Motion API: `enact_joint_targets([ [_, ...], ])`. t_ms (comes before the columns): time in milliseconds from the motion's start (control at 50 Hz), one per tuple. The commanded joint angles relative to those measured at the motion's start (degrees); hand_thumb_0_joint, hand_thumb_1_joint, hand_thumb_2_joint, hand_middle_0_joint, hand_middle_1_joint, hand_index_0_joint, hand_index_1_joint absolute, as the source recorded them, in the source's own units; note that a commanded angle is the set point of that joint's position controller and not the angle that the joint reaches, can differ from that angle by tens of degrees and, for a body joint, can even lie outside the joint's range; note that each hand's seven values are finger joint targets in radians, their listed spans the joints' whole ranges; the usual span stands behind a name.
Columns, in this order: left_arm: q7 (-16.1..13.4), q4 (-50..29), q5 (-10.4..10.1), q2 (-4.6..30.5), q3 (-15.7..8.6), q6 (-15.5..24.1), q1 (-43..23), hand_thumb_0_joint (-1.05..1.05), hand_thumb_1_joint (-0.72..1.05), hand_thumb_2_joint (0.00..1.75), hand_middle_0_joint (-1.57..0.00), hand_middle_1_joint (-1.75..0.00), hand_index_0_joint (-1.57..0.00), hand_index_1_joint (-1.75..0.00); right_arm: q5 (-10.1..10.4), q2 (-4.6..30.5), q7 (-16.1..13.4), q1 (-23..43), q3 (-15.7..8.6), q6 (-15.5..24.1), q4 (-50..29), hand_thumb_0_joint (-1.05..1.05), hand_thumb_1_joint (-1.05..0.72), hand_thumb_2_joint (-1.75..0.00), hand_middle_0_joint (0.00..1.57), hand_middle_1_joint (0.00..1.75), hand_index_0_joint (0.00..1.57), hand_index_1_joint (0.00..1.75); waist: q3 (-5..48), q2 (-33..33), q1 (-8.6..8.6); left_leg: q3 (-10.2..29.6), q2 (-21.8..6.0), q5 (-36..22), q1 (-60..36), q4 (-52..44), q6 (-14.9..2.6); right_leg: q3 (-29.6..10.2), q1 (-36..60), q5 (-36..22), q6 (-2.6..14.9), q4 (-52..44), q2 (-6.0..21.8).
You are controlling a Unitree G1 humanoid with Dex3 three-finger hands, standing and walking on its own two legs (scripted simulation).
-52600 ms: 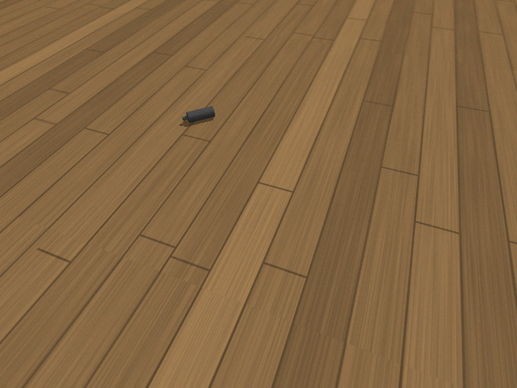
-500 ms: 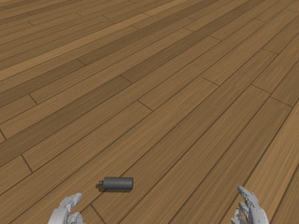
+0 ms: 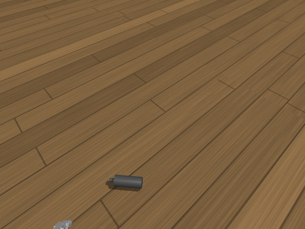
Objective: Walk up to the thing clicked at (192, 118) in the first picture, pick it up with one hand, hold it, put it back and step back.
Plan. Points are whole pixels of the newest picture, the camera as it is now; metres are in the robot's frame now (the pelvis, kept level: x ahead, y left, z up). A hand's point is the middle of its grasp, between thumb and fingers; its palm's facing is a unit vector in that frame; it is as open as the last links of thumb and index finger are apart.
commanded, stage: stand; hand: left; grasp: from above
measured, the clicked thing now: (125, 181) +0.51 +0.22 -0.71
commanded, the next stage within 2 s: none
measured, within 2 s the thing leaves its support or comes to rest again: neither
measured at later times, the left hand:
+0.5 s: hand out of the picture +0.04 +0.24 -0.13, palm faces +0.05 -0.94 -0.34, open 7.4 cm
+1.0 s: hand out of the picture +0.05 +0.23 -0.13, palm faces +0.04 -0.94 -0.34, open 7.4 cm
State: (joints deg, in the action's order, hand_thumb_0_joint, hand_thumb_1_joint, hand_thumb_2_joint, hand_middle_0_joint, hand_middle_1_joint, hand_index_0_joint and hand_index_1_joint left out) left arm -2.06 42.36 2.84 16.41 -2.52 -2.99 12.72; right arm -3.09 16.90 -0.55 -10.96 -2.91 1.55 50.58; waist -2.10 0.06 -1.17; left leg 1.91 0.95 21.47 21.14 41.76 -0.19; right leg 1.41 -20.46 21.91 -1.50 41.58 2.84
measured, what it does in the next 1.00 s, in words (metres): stands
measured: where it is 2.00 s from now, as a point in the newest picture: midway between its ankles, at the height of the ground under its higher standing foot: outside the picture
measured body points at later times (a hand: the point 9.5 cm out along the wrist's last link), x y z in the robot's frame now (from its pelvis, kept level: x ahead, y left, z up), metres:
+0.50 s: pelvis -0.01 +0.00 +0.03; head -0.01 +0.00 +0.48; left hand +0.04 +0.29 -0.11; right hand +0.08 -0.27 -0.11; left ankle +0.01 +0.12 -0.72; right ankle +0.00 -0.14 -0.72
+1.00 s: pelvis +0.00 -0.01 +0.03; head +0.01 -0.02 +0.48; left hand +0.05 +0.28 -0.11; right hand +0.07 -0.30 -0.11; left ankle +0.01 +0.12 -0.72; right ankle +0.00 -0.14 -0.72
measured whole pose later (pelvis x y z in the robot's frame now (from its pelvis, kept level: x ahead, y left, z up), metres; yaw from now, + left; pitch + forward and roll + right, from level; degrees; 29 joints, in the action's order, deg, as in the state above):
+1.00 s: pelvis +0.00 -0.01 +0.03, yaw +1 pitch -3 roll +0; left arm -1.2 66.4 1.2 17.0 -1.7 0.1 7.1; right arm -1.1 18.1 -0.8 -7.7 -1.2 -0.2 65.0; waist -4.4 1.3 -0.5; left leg 3.7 -0.4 10.9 6.7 20.6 1.2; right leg 3.6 -5.1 11.2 -0.6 19.5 1.5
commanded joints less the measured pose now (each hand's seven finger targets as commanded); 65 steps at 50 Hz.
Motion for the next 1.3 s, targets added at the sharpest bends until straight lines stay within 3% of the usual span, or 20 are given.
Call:
enact_joint_targets([
  [0, -0.4, 0.2, -0.3, 8.3, -2.6, 3.8, -2.8, 0.0, 0.9, 0.9, -0.2, -0.3, -0.2, -0.3, 0.2, 8.7, -0.8, 2.7, -2.2, 1.5, -2.5, 0.0, -0.9, -0.9, 0.2, 0.3, 0.2, 0.3, 5.7, -0.1, -0.26, 5.7, -3.9, -15.3, -5.4, -10.4, -3.27, -4.0, 5.8, -12.2, 2.94, -10.4, 2.5],
  [140, -0.9, 8.5, -1.1, 9.4, -2.2, 3.9, -2.8, 0.0, 0.9, 0.9, -0.2, -0.3, -0.2, -0.3, 1.1, 9.8, -1.5, 1.8, -1.9, 0.6, 3.0, 0.0, -0.9, -0.9, 0.2, 0.3, 0.2, 0.3, 5.2, 0.8, 0.41, 6.4, -5.3, -23.0, -10.4, -15.1, -2.87, -3.2, 11.6, -18.9, 2.62, -14.6, 3.2],
  [240, -0.9, 13.1, -1.2, 9.5, -1.6, 3.6, -3.2, 0.0, 0.9, 0.9, -0.2, -0.3, -0.2, -0.3, 1.5, 10.1, -1.7, 3.1, -1.5, 0.2, 5.8, 0.0, -0.9, -0.9, 0.2, 0.3, 0.2, 0.3, 3.3, 1.3, 0.02, 6.7, -6.0, -22.2, -11.5, -18.9, -2.35, -2.6, 13.9, -16.5, 2.02, -18.3, 3.4],
  [380, -0.4, 17.0, -0.9, 10.3, -1.4, 3.6, -4.9, 0.0, 0.9, 0.9, -0.2, -0.3, -0.2, -0.3, 1.6, 10.6, -1.3, 4.9, -1.2, -0.6, 8.0, 0.0, -0.9, -0.9, 0.2, 0.3, 0.2, 0.3, -1.7, 1.6, 0.22, 7.9, -5.7, -6.6, -7.9, -25.0, -1.73, -2.5, 14.0, -8.6, 1.65, -22.2, 3.0],
  [420, -0.2, 17.8, -0.9, 10.4, -1.3, 3.7, -4.5, 0.0, 0.9, 0.9, -0.2, -0.3, -0.2, -0.3, 1.6, 10.8, -1.2, 5.3, -1.2, -0.6, 8.4, 0.0, -0.9, -0.9, 0.2, 0.3, 0.2, 0.3, -1.3, 1.5, 0.01, 7.9, -5.7, -6.5, -8.7, -25.4, -1.65, -2.5, 14.1, -8.7, 1.62, -22.9, 3.2],
  [500, -0.2, 18.9, -1.0, 10.7, -1.2, 4.0, -5.4, 0.0, 0.9, 0.9, -0.2, -0.3, -0.2, -0.3, 1.8, 10.5, -1.0, 5.8, -1.1, -0.3, 9.2, 0.0, -0.9, -0.9, 0.2, 0.3, 0.2, 0.3, 0.3, 0.4, 0.17, 7.5, -6.0, -11.4, -11.2, -24.6, -1.51, -3.1, 14.7, -10.4, 1.77, -24.2, 4.1],
  [540, -0.1, 19.3, -1.1, 11.6, -1.3, 4.1, -5.7, 0.0, 0.9, 0.9, -0.2, -0.3, -0.2, -0.3, 1.8, 10.6, -0.9, 5.2, -0.9, -0.4, 9.8, 0.0, -0.9, -0.9, 0.2, 0.3, 0.2, 0.3, 0.1, 0.3, 0.38, 7.0, -5.7, -10.4, -11.2, -24.8, -1.36, -3.3, 14.9, -10.4, 1.63, -24.7, 4.1],
  [620, -0.1, 19.8, -1.3, 11.9, -1.3, 4.3, -6.6, 0.0, 0.9, 0.9, -0.2, -0.3, -0.2, -0.3, 1.8, 10.8, -0.9, 5.2, -0.7, -0.4, 10.2, 0.0, -0.9, -0.9, 0.2, 0.3, 0.2, 0.3, 1.0, -0.7, 0.62, 6.4, -5.9, -14.0, -12.2, -24.3, -1.53, -3.7, 15.7, -12.9, 1.65, -25.3, 4.6],
  [820, 0.2, 21.0, -1.4, 12.7, -1.3, 4.2, -7.0, 0.0, 0.9, 0.9, -0.2, -0.3, -0.2, -0.3, 1.9, 11.3, -0.8, 5.4, -0.2, -0.7, 11.0, 0.0, -0.9, -0.9, 0.2, 0.3, 0.2, 0.3, -0.4, -0.3, 0.5, 6.2, -5.9, -12.0, -11.5, -24.9, -1.08, -4.0, 14.8, -9.0, 1.77, -26.5, 4.2],
  [960, 0.2, 21.0, -1.7, 12.9, -1.5, 4.5, -7.4, 0.0, 0.9, 0.9, -0.2, -0.3, -0.2, -0.3, 2.0, 11.7, -1.0, 5.1, 0.2, -0.2, 11.2, 0.0, -0.9, -0.9, 0.2, 0.3, 0.2, 0.3, 3.2, -0.1, 0.36, 5.8, -6.8, -22.0, -14.3, -23.7, -1.1, -3.7, 17.8, -19.9, 1.92, -25.4, 4.9],
  [1040, 0.3, 21.2, -1.9, 12.7, -1.5, 4.4, -7.4, 0.0, 0.9, 0.9, -0.2, -0.3, -0.2, -0.3, 2.2, 12.2, -1.2, 5.3, 0.3, -0.1, 11.4, 0.0, -0.9, -0.9, 0.2, 0.3, 0.2, 0.3, 4.0, 0.1, 0.34, 5.5, -7.0, -24.7, -15.2, -23.4, -1.01, -3.4, 18.7, -22.7, 1.91, -25.1, 4.8],
  [1160, 0.4, 21.2, -2.0, 12.5, -1.6, 4.2, -8.4, 0.0, 0.9, 0.9, -0.2, -0.3, -0.2, -0.3, 2.1, 12.3, -1.3, 5.3, 0.6, -0.2, 11.5, 0.0, -0.9, -0.9, 0.2, 0.3, 0.2, 0.3, 3.1, 0.7, 0.26, 5.4, -7.3, -23.8, -13.9, -24.1, -1.03, -3.1, 19.2, -21.5, 1.83, -25.2, 4.8],
  [1200, 0.5, 21.3, -1.9, 12.7, -1.5, 4.1, -8.5, 0.0, 0.9, 0.9, -0.2, -0.3, -0.2, -0.3, 2.2, 12.5, -1.2, 5.5, 0.5, -0.2, 11.4, 0.0, -0.9, -0.9, 0.2, 0.3, 0.2, 0.3, 2.3, 0.0, 0.36, 5.7, -7.1, -22.1, -13.7, -24.9, -0.75, -2.9, 18.1, -18.3, 1.74, -25.9, 4.4],
  [1280, 0.6, 20.9, -1.9, 13.0, -1.6, 4.3, -9.2, 0.0, 0.9, 0.9, -0.2, -0.3, -0.2, -0.3, 2.2, 12.7, -1.1, 5.5, 0.6, 0.0, 11.2, 0.0, -0.9, -0.9, 0.2, 0.3, 0.2, 0.3, 2.8, 0.0, 0.57, 5.5, -7.3, -22.9, -13.9, -24.7, -0.86, -3.4, 18.7, -19.7, 1.89, -25.8, 4.8],
])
